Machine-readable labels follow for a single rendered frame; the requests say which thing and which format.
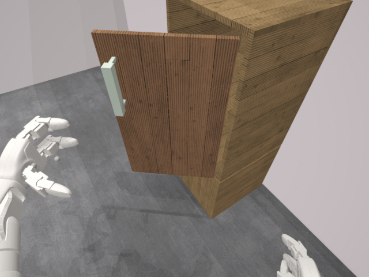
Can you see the cupboard door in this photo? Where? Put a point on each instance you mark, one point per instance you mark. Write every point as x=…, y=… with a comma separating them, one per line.
x=176, y=88

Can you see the left robot hand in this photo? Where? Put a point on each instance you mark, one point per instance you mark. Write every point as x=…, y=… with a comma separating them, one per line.
x=20, y=153

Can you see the robot left forearm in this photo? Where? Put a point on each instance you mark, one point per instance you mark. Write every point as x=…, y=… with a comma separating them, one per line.
x=12, y=196

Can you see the handle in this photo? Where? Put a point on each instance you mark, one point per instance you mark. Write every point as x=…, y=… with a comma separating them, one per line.
x=113, y=88

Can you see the right robot hand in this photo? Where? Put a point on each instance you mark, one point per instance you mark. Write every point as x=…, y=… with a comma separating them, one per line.
x=303, y=267

